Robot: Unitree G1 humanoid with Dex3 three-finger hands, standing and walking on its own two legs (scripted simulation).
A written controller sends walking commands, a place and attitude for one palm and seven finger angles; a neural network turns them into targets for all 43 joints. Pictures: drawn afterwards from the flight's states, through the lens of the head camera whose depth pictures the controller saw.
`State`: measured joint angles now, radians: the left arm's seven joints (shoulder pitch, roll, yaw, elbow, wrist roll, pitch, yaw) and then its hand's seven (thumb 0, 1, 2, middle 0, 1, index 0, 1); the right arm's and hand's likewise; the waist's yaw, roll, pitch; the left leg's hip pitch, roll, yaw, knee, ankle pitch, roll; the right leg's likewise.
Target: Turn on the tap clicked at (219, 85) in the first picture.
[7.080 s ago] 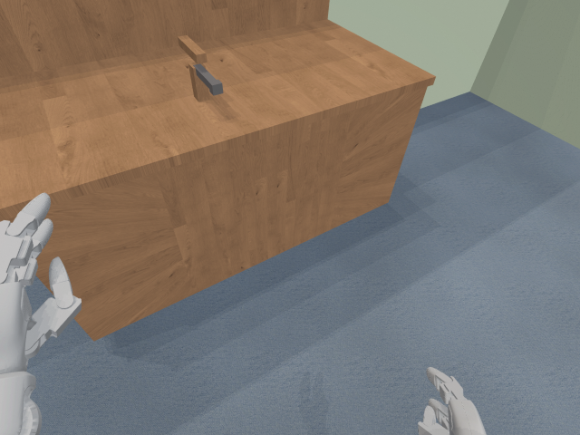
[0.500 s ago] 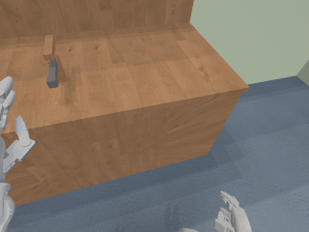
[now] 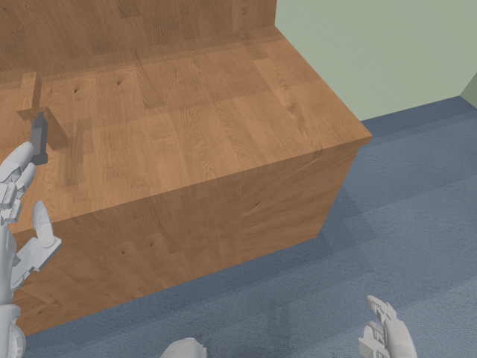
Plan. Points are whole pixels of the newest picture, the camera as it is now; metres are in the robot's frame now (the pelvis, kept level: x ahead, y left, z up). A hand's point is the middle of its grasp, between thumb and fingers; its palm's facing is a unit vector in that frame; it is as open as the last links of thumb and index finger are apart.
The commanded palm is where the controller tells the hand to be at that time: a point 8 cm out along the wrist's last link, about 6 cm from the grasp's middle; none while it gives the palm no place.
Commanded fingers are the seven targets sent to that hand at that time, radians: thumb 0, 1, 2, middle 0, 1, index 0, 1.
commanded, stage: take the last steps up to it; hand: left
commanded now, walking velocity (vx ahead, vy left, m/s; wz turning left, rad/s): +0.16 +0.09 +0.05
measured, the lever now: (36, 156) +0.47 +0.43 +0.03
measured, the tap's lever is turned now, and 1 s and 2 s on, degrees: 0 0 0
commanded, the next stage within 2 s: come to a stop and stand still in 0.04 s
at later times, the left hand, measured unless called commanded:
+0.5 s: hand (9, 230) +0.23 +0.26 +0.18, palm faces +0.38 -0.85 -0.36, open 7.4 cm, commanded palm +0.18 +0.31 +0.17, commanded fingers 0.00 0.90 0.90 -0.20 -0.30 -0.20 -0.30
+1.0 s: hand (14, 249) +0.22 +0.27 +0.16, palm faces +0.38 -0.85 -0.37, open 7.4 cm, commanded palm +0.16 +0.29 +0.17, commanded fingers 0.00 0.90 0.90 -0.20 -0.30 -0.20 -0.30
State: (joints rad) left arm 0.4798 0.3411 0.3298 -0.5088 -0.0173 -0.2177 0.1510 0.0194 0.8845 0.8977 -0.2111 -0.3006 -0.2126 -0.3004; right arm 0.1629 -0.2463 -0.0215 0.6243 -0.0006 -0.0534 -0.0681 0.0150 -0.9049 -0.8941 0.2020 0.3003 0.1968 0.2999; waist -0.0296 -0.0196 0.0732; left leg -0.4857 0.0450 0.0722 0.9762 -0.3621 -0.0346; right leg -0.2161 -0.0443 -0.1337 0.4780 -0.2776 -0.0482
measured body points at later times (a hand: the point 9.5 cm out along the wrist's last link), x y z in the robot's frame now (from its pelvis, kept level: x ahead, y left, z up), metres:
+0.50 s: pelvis +0.02 +0.03 +0.00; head +0.04 +0.05 +0.45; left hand +0.20 +0.31 +0.20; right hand +0.21 -0.15 -0.07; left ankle +0.09 +0.12 -0.74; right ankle +0.02 -0.11 -0.71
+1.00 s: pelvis -0.01 +0.02 -0.01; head -0.01 +0.05 +0.44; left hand +0.19 +0.31 +0.18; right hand +0.12 -0.25 -0.06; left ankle +0.09 +0.11 -0.74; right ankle +0.02 -0.12 -0.74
